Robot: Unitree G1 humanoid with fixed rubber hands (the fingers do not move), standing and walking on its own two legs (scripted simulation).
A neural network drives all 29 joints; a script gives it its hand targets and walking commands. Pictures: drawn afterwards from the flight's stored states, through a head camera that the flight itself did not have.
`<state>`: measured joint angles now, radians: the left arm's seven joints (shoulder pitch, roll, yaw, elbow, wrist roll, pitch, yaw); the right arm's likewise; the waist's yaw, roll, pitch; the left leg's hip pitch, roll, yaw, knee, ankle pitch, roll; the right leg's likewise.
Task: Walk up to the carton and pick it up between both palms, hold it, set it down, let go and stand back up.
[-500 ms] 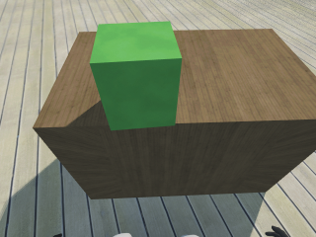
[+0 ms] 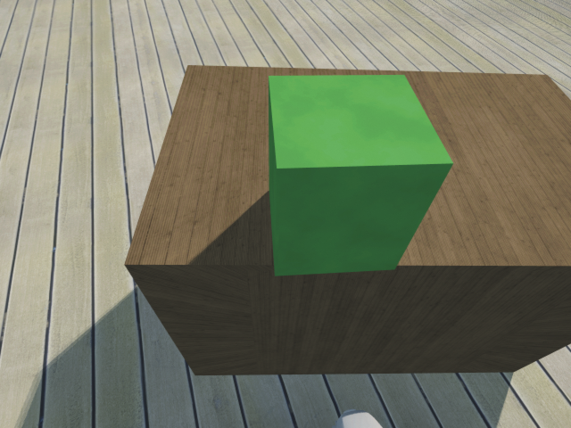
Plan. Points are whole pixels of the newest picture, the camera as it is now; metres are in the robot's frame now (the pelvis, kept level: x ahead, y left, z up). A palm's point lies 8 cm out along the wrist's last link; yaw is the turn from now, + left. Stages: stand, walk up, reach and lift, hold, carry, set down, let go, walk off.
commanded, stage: walk up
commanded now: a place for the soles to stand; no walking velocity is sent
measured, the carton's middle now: (336, 180) +0.48 -0.05 +0.07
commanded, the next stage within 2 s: none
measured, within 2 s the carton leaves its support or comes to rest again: neither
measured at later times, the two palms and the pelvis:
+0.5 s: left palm out of the picture +0.12 +0.34 -0.16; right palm out of the picture +0.14 -0.27 -0.08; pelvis +0.05 +0.05 -0.02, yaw +3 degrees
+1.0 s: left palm out of the picture +0.12 +0.20 -0.18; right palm out of the picture +0.11 -0.41 -0.12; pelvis +0.03 -0.08 -0.05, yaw -2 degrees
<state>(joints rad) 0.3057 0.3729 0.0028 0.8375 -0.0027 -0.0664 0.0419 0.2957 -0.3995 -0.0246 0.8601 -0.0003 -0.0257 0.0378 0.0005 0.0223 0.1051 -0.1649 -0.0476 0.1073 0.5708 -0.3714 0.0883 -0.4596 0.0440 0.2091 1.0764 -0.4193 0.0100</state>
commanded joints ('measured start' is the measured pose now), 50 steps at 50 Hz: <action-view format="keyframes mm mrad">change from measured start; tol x32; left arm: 1 23 226 74 -34 -11 20 11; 9 369 256 117 56 17 19 42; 15 -282 255 84 -120 40 29 26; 50 -111 382 172 -74 33 71 -47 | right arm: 1 30 -227 -145 -95 -13 -15 -40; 50 -156 -237 -91 -124 -12 17 -132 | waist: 1 -49 90 -73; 7 47 92 -195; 10 190 -414 -194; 18 -61 134 -88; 45 46 249 -19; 50 51 -185 136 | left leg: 1 302 195 -146 -239 968 -252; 8 142 126 -55 336 1338 -322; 9 -129 49 -21 575 1040 -342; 10 -468 -59 -79 848 -118 -255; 13 -178 176 -510 675 -425 -44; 17 136 113 -194 -219 250 -114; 20 7 515 -683 -198 483 12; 29 263 308 -372 -70 670 -154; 45 -270 427 -341 -15 205 148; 50 -518 26 -258 705 -241 -50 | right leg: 1 -135 34 -188 -119 98 -22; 8 357 17 -372 -786 350 -94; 10 690 -254 116 -636 810 -342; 14 -147 -345 241 -535 448 -303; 21 -135 53 84 164 -110 -38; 41 -107 -46 17 155 -107 -22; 47 444 -49 -98 -425 1 -50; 50 -70 -333 647 -974 -328 -81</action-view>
